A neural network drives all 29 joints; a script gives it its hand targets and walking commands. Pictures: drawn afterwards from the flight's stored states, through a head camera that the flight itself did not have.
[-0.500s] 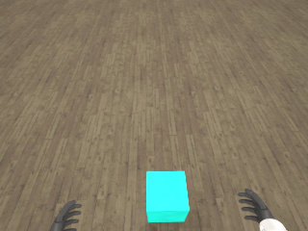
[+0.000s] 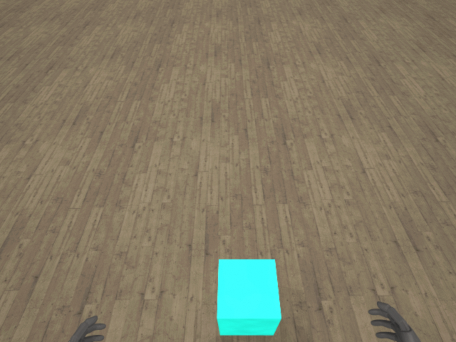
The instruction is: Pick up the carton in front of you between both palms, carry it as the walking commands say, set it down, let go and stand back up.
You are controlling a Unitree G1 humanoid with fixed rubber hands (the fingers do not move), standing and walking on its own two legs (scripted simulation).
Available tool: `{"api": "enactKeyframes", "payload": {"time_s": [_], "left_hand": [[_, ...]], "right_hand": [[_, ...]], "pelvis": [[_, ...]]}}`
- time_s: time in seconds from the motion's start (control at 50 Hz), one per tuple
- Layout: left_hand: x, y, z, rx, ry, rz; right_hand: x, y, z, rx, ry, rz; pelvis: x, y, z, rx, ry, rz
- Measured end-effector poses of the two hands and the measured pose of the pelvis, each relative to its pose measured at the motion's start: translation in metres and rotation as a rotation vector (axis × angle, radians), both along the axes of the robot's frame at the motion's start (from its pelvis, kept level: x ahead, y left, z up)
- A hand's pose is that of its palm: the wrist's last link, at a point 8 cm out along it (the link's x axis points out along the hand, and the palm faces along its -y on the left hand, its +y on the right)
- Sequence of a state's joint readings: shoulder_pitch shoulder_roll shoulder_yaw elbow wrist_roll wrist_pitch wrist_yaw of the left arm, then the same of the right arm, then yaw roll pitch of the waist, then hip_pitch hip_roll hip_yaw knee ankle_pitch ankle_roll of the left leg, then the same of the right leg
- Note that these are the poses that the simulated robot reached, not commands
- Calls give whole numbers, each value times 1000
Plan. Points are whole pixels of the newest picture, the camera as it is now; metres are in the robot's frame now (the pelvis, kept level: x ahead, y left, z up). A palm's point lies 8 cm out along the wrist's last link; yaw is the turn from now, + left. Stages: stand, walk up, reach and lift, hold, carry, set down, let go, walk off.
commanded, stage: stand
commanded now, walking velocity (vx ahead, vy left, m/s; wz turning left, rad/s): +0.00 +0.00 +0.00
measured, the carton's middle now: (246, 298) +0.38 -0.05 -0.65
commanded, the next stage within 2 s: none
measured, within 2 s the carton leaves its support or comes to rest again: neither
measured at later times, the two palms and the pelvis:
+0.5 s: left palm out of the picture +0.09 +0.30 -0.09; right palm out of the picture +0.09 -0.30 -0.09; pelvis -0.02 +0.00 +0.00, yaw +0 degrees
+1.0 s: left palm out of the picture +0.07 +0.31 -0.10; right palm out of the picture +0.07 -0.31 -0.10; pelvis -0.02 +0.00 +0.01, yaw +0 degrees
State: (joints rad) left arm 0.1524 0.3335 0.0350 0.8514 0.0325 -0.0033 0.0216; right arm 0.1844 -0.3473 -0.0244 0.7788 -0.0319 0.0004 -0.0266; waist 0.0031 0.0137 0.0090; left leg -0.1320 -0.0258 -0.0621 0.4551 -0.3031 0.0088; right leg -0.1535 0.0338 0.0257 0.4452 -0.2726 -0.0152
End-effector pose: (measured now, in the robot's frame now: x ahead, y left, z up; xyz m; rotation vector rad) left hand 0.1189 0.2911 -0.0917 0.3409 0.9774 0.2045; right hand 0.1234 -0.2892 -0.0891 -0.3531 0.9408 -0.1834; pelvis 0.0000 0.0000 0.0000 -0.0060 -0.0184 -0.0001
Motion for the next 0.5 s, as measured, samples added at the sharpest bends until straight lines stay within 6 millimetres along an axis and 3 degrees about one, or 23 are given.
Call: {"api": "enactKeyframes", "payload": {"time_s": [0.5], "left_hand": [[-34,11,-2,8,75,21]], "right_hand": [[-33,-10,-4,-15,80,-14]], "pelvis": [[-16,0,5,4,-24,-1]]}}
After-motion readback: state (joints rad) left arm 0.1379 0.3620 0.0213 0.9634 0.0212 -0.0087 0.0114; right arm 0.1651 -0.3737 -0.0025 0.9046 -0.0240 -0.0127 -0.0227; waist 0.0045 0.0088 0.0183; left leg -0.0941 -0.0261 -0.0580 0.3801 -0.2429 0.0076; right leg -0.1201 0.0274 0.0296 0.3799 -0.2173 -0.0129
